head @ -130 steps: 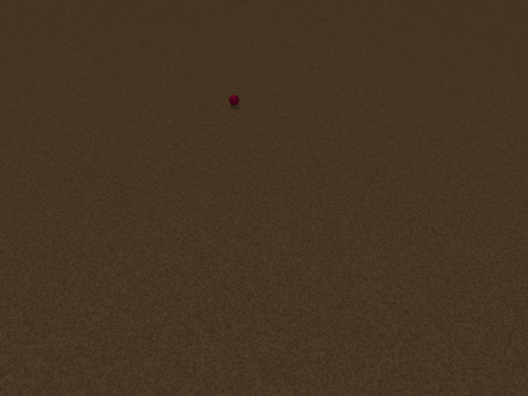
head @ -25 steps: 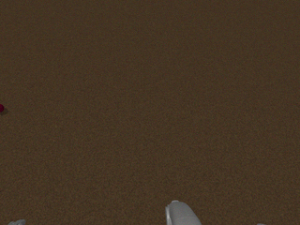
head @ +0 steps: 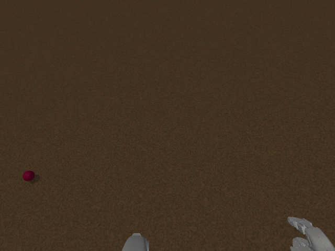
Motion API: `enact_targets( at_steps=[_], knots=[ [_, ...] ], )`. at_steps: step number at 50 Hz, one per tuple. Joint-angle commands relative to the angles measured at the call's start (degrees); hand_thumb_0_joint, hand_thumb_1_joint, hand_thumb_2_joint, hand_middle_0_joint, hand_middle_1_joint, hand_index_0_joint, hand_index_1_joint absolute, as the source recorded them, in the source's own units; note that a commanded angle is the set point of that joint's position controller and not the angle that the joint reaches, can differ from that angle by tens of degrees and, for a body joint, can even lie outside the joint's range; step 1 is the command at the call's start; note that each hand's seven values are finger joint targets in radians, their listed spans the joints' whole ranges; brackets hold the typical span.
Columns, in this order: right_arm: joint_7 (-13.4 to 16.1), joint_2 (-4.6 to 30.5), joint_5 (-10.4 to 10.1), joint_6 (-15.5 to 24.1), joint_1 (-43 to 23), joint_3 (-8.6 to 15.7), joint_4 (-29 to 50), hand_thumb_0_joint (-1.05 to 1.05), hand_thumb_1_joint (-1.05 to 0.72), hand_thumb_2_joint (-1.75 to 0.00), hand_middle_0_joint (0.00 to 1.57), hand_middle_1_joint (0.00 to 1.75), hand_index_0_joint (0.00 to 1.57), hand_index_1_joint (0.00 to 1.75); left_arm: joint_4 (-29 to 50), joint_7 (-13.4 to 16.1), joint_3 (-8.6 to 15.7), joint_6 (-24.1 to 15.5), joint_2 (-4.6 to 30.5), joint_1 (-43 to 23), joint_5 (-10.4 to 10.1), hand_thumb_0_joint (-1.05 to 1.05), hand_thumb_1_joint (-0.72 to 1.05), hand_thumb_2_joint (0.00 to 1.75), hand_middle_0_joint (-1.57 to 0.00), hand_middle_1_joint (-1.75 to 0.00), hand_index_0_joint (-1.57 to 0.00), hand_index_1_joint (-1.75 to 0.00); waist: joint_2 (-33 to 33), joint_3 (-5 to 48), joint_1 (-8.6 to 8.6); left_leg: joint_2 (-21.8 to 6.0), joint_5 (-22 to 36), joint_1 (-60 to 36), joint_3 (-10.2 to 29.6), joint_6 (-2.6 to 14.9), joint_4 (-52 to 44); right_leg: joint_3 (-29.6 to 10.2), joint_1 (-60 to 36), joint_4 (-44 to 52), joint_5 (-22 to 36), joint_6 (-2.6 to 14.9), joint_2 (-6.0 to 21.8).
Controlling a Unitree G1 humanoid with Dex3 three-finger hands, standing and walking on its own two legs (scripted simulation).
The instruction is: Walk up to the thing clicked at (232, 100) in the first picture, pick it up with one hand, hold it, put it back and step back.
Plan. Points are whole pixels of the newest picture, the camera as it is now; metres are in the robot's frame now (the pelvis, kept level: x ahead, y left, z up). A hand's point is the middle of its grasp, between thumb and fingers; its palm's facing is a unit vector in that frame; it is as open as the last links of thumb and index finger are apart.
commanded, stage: walk up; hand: left
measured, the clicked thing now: (28, 175) +0.69 +1.03 -0.71
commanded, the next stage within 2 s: none
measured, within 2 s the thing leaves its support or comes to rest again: neither
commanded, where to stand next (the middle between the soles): +0.25 +1.09 m, yaw -39 degrees
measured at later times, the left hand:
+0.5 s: hand (7, 209) +0.27 +0.52 -0.12, palm faces -0.23 -0.78 -0.59, open 7.4 cm
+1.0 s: hand out of the picture +0.35 +0.77 -0.14, palm faces -0.34 -0.77 -0.55, open 7.4 cm
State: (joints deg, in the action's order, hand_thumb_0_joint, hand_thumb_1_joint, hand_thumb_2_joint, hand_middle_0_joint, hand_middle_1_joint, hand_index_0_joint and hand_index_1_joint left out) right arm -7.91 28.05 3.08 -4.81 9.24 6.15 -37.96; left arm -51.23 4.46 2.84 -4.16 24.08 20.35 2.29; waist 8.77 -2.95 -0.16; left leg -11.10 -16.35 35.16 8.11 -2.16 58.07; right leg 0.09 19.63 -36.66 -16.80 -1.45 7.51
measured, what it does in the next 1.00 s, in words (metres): steps to the left, turning right: left foot, then right foot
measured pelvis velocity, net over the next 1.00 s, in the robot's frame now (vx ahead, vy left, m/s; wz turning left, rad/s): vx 0.16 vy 0.50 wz -0.33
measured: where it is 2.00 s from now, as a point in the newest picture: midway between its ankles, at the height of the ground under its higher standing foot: outside the picture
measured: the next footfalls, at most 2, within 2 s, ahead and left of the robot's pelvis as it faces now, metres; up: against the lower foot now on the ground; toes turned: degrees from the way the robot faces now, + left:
left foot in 0.06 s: +0.12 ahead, +0.24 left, +0.00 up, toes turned +0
right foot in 0.42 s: +0.21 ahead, +0.11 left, +0.00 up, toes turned -17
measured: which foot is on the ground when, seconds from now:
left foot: up 0.00-0.04, down 0.06-0.44, up 0.46-0.74, down 0.76-1.00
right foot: down 0.00-0.08, up 0.10-0.40, down 0.42-0.80, up 0.82-1.00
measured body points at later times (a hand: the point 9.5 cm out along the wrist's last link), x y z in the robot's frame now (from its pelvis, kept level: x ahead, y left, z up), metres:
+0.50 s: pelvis +0.11 +0.24 -0.02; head +0.16 +0.19 +0.43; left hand +0.28 +0.56 -0.09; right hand +0.12 -0.09 -0.14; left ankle +0.10 +0.30 -0.66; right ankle +0.17 +0.12 -0.71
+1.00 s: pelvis +0.16 +0.50 -0.01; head +0.22 +0.47 +0.44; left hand +0.36 +0.80 -0.10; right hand +0.11 +0.18 -0.12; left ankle +0.20 +0.58 -0.71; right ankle +0.17 +0.38 -0.65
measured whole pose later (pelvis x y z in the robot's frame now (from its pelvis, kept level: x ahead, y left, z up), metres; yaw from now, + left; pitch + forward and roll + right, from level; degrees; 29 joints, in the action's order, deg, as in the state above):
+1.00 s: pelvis +0.16 +0.50 -0.01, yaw -19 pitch +0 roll -2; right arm -3.1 22.4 4.9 -4.5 16.7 5.0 -38.9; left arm -49.4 5.9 3.8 -2.3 26.8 16.0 -0.9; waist 2.1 -7.7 4.9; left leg -1.0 -24.4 24.2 -3.0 2.8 48.1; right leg 2.4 37.1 -67.3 -27.0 2.1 -2.3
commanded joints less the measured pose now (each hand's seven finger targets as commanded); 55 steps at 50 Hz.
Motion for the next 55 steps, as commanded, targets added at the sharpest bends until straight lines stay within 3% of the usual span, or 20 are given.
enact_targets(
  at_steps=[1,4,5,7,10,17,20,21,22,24,31,36,38,39,40,42,45,51,54,55],
  knots=[
    [0.29,8.49,0.03,1.02,2.31,3.70,2.55,0.00,-0.90,-0.90,0.20,0.30,0.20,0.30,4.32,1.71,7.69,-1.46,24.89,-3.87,0.58,0.00,0.90,0.90,-0.20,-0.30,-0.20,-0.30,-20.15,3.34,3.54,4.13,-1.36,-14.28,-9.36,1.30,-8.19,-4.55,10.94,11.86,-8.11,10.58,3.77],
    [2.29,12.86,1.96,2.61,18.25,6.25,-2.34,0.00,-0.90,-0.90,0.20,0.30,0.20,0.30,5.29,1.98,5.05,-0.29,15.09,-7.19,0.58,0.00,0.90,0.90,-0.20,-0.30,-0.20,-0.30,4.31,6.14,14.48,3.31,-15.85,-30.60,-0.90,3.86,-31.93,4.80,24.96,-25.18,-9.90,5.42,-6.21],
    [3.14,17.34,2.27,3.67,14.90,6.52,-1.44,0.00,-0.90,-0.90,0.20,0.30,0.20,0.30,6.33,2.46,3.50,-0.07,9.78,-5.40,-0.28,0.00,0.90,0.90,-0.20,-0.30,-0.20,-0.30,16.51,2.37,10.96,-6.93,-6.31,-28.59,16.06,3.77,-40.39,2.01,35.02,-37.25,-20.79,4.78,-13.65],
    [4.64,20.18,0.17,3.98,4.60,7.03,0.57,0.00,-0.90,-0.90,0.20,0.30,0.20,0.30,4.17,4.34,2.61,-0.74,12.89,-2.29,-1.10,0.00,0.90,0.90,-0.20,-0.30,-0.20,-0.30,16.30,3.29,5.89,-11.58,-3.59,-24.98,24.55,10.52,-42.01,-4.20,33.54,-41.57,-14.97,6.71,-5.60],
    [5.43,10.86,1.15,4.28,1.64,3.66,1.64,0.00,-0.90,-0.90,0.20,0.30,0.20,0.30,-1.02,2.92,4.52,-0.34,16.60,2.20,-3.67,0.00,0.90,0.90,-0.20,-0.30,-0.20,-0.30,8.98,4.12,3.63,-2.87,20.31,-27.41,2.37,8.97,-27.96,-2.85,27.49,-32.32,-7.26,4.82,-4.08],
    [5.59,7.53,1.97,2.94,1.26,3.47,5.74,0.00,-0.90,-0.90,0.20,0.30,0.20,0.30,2.00,2.21,3.84,0.77,13.49,5.21,-3.19,0.00,0.90,0.90,-0.20,-0.30,-0.20,-0.30,3.44,6.15,3.18,-3.56,34.68,-25.04,-4.58,11.12,-24.48,5.10,11.61,-11.93,-0.12,4.10,-4.22],
    [5.13,6.82,1.46,2.47,-4.25,3.34,9.86,0.00,-0.90,-0.90,0.20,0.30,0.20,0.30,-0.83,3.16,6.00,1.00,15.37,19.44,-2.28,0.00,0.90,0.90,-0.20,-0.30,-0.20,-0.30,-4.75,9.54,-6.12,4.86,36.02,-7.67,-14.00,2.14,-6.05,6.09,-17.25,5.59,15.20,8.04,-6.11],
    [4.92,4.49,0.71,2.49,-1.60,2.49,9.80,0.00,-0.90,-0.90,0.20,0.30,0.20,0.30,-0.55,3.70,7.25,0.96,18.08,21.72,-1.62,0.00,0.90,0.90,-0.20,-0.30,-0.20,-0.30,-14.46,10.27,-8.28,8.04,10.27,6.87,-11.05,-0.16,5.82,-5.65,-28.90,7.34,16.10,11.32,0.24],
    [5.12,4.16,0.56,2.13,4.16,2.23,9.61,0.00,-0.90,-0.90,0.20,0.30,0.20,0.30,2.99,4.28,8.04,1.05,20.98,17.83,-0.86,0.00,0.90,0.90,-0.20,-0.30,-0.20,-0.30,-20.02,14.33,-4.40,9.11,-17.90,12.44,-5.49,-2.11,16.67,-27.40,-29.92,8.15,13.66,18.32,15.89],
    [6.01,10.15,0.87,0.26,8.00,4.67,8.09,0.00,-0.90,-0.90,0.20,0.30,0.20,0.30,8.71,5.03,7.31,0.67,21.16,4.49,-1.68,0.00,0.90,0.90,-0.20,-0.30,-0.20,-0.30,-11.88,9.79,0.49,7.38,-16.61,12.00,3.19,-3.50,31.22,-38.69,-15.62,15.48,2.18,25.33,24.56],
    [2.12,8.81,1.24,-0.58,7.05,3.92,4.11,0.00,-0.90,-0.90,0.20,0.30,0.20,0.30,9.90,2.87,7.68,-0.65,21.13,-5.49,0.53,0.00,0.90,0.90,-0.20,-0.30,-0.20,-0.30,-15.90,0.07,4.06,5.17,-4.81,-5.10,-2.87,2.42,12.40,-8.61,14.53,11.01,-12.25,11.75,4.39],
    [1.82,8.81,0.89,-0.11,6.07,4.51,4.03,0.00,-0.90,-0.90,0.20,0.30,0.20,0.30,9.25,1.95,8.77,-0.45,24.23,-2.26,1.15,0.00,0.90,0.90,-0.20,-0.30,-0.20,-0.30,-20.05,3.12,1.36,6.92,-12.93,-11.06,-9.20,3.03,-4.51,-9.97,12.43,7.72,-9.95,12.00,4.93],
    [2.66,8.89,1.39,0.56,13.89,5.28,1.10,0.00,-0.90,-0.90,0.20,0.30,0.20,0.30,9.49,1.83,7.75,0.06,21.78,-3.75,0.62,0.00,0.90,0.90,-0.20,-0.30,-0.20,-0.30,-13.93,6.46,5.71,9.91,-9.94,-21.08,-11.36,3.78,-16.80,-6.41,16.03,-3.60,-6.49,8.88,1.87],
    [3.39,10.16,2.35,1.28,18.62,5.91,-0.02,0.00,-0.90,-0.90,0.20,0.30,0.20,0.30,9.35,2.17,6.32,0.37,16.82,-3.53,0.30,0.00,0.90,0.90,-0.20,-0.30,-0.20,-0.30,-2.90,6.08,9.37,9.75,-10.79,-24.48,-7.06,4.70,-26.32,-1.64,20.61,-19.56,-5.96,6.36,-5.18],
    [4.37,15.99,3.36,1.96,16.92,6.65,1.76,0.00,-0.90,-0.90,0.20,0.30,0.20,0.30,10.36,2.84,4.39,0.42,10.45,-4.02,-0.51,0.00,0.90,0.90,-0.20,-0.30,-0.20,-0.30,14.53,2.52,8.93,-4.47,0.01,-22.94,15.39,7.17,-32.57,3.06,34.38,-34.25,-23.29,3.07,-15.41],
    [5.46,20.06,0.77,2.24,5.35,6.80,4.33,0.00,-0.90,-0.90,0.20,0.30,0.20,0.30,9.34,4.71,3.81,-0.37,14.55,-7.31,-0.80,0.00,0.90,0.90,-0.20,-0.30,-0.20,-0.30,13.65,0.84,6.30,-12.56,0.82,-12.71,30.38,19.30,-37.56,-3.00,29.73,-40.55,-19.25,5.43,-9.24],
    [6.35,9.63,1.86,2.60,0.31,4.25,6.38,0.00,-0.90,-0.90,0.20,0.30,0.20,0.30,3.93,3.21,5.13,-0.07,15.98,0.39,-3.60,0.00,0.90,0.90,-0.20,-0.30,-0.20,-0.30,1.79,-0.13,2.76,-1.63,21.92,-16.71,5.99,14.59,-24.29,-2.62,25.38,-39.21,-10.26,4.52,-8.82],
    [6.29,7.56,2.18,1.67,4.40,3.27,7.78,0.00,-0.90,-0.90,0.20,0.30,0.20,0.30,5.29,2.42,4.02,0.50,12.36,3.64,-3.72,0.00,0.90,0.90,-0.20,-0.30,-0.20,-0.30,5.81,5.35,3.67,-0.96,33.36,-24.11,0.71,13.05,-20.35,3.68,12.45,-13.60,-6.33,3.82,-6.73],
    [5.79,4.65,0.41,0.77,1.62,1.76,9.63,0.00,-0.90,-0.90,0.20,0.30,0.20,0.30,2.74,3.58,5.64,0.05,15.30,15.25,-2.19,0.00,0.90,0.90,-0.20,-0.30,-0.20,-0.30,-5.34,9.02,-4.31,6.25,24.46,-7.91,-6.39,5.54,-2.90,-1.82,-15.96,9.98,12.72,5.58,-4.26],
    [5.69,2.72,-0.05,0.84,5.29,1.16,9.71,0.00,-0.90,-0.90,0.20,0.30,0.20,0.30,3.97,3.93,6.83,0.04,18.97,15.39,-1.18,0.00,0.90,0.90,-0.20,-0.30,-0.20,-0.30,-16.79,10.59,-3.38,10.09,-11.01,8.68,-5.99,1.95,6.04,-20.72,-27.97,7.29,20.76,9.74,7.16]
  ],
)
